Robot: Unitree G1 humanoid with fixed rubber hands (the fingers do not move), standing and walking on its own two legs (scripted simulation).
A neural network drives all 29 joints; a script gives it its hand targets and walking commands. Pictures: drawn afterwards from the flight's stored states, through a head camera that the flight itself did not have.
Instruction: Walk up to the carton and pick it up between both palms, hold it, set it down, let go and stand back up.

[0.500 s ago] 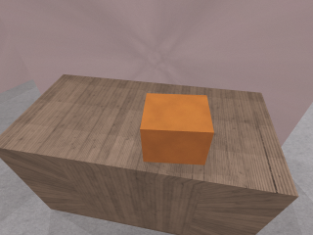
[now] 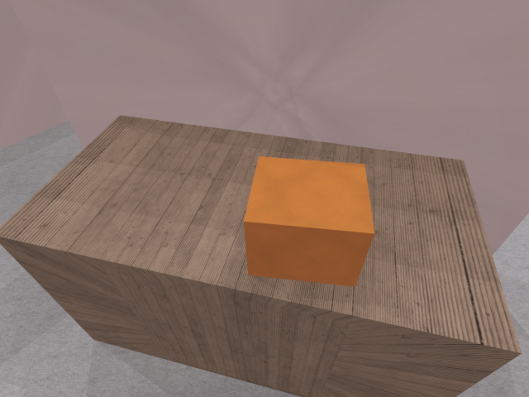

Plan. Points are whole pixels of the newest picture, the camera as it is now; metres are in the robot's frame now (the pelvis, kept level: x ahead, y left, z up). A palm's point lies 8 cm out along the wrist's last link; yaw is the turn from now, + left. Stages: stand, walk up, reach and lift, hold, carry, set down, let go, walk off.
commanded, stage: stand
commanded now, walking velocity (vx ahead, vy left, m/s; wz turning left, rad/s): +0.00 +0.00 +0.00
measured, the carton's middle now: (305, 220) +0.50 -0.07 -0.04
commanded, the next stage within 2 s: none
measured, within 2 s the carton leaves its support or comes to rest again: neither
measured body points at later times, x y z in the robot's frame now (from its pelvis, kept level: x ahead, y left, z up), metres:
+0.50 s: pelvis +0.03 -0.01 +0.00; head +0.03 +0.00 +0.45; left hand -0.01 +0.21 -0.16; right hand +0.03 -0.22 -0.16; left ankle +0.02 +0.10 -0.74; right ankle +0.01 -0.12 -0.74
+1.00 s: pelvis +0.03 -0.01 +0.00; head +0.04 -0.01 +0.45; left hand -0.02 +0.19 -0.16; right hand +0.03 -0.22 -0.16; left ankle +0.02 +0.10 -0.74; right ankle +0.01 -0.12 -0.74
